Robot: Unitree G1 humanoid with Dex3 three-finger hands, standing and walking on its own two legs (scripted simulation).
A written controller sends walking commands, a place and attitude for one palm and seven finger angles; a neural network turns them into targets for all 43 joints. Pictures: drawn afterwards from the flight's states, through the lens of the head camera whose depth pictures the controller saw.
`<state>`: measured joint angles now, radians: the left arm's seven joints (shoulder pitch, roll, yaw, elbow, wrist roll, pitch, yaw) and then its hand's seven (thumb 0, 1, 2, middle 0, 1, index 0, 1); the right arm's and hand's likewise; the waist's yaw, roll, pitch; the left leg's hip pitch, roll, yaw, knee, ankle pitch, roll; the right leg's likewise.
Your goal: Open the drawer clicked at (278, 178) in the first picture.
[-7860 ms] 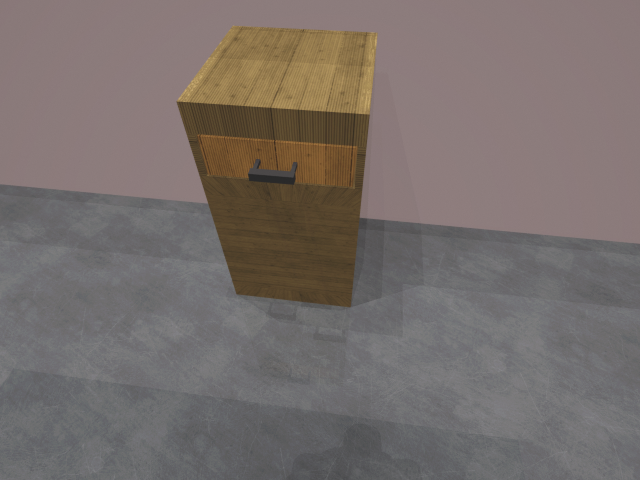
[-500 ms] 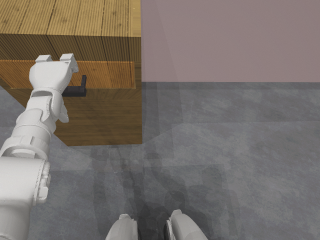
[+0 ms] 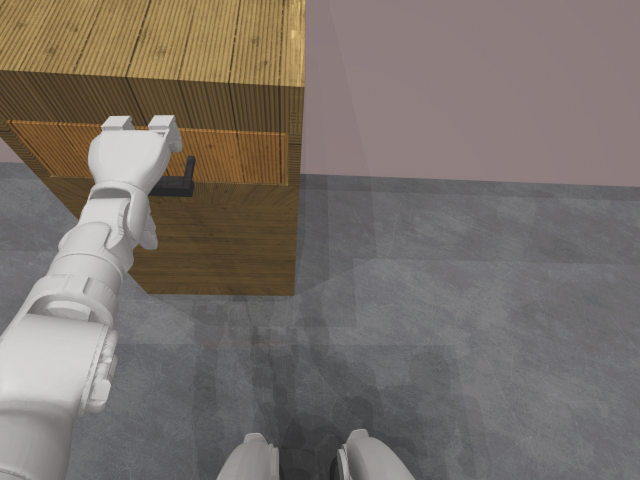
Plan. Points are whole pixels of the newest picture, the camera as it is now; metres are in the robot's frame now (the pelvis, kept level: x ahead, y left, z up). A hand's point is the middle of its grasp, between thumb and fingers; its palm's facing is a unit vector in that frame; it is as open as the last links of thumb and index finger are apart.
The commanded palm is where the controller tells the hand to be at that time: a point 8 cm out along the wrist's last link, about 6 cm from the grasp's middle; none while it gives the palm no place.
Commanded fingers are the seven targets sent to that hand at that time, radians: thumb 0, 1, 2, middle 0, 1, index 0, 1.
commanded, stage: move the hooked fingers above the handle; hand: left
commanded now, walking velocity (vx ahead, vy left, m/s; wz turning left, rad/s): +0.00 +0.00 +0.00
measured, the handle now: (156, 173) +0.56 +0.22 -0.05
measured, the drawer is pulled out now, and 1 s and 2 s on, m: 0.00 0.00 0.00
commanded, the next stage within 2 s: lower the fingers behind the handle in 0.08 s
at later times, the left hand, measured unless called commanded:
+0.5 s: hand (153, 195) +0.50 +0.20 -0.02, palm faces -0.10 -0.04 -0.99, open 13.8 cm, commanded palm +0.49 +0.20 +0.03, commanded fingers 0.00 -0.50 0.30 -0.30 -1.20 -0.30 -1.20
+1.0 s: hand (154, 207) +0.50 +0.21 -0.05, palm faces -0.09 -0.02 -1.00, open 13.8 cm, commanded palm +0.50 +0.20 +0.00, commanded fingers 0.00 -0.50 0.30 -0.30 -1.20 -0.30 -1.20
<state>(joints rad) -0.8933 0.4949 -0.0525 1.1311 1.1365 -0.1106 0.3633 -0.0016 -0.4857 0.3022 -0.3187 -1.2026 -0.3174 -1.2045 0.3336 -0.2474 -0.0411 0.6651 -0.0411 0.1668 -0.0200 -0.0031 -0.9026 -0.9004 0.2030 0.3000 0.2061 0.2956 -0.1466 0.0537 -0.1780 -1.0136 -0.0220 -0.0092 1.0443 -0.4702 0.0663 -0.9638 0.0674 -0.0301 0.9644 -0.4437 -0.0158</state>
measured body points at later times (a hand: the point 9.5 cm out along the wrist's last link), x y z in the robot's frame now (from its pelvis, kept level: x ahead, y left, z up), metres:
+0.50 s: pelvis +0.00 -0.01 -0.01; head +0.14 +0.00 +0.42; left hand +0.50 +0.20 +0.03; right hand -0.01 -0.28 -0.13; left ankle +0.00 +0.07 -0.67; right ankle +0.00 -0.12 -0.67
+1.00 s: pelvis -0.01 -0.01 -0.03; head +0.14 +0.01 +0.39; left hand +0.50 +0.21 +0.00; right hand -0.01 -0.28 -0.15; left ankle +0.00 +0.07 -0.67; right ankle +0.00 -0.12 -0.67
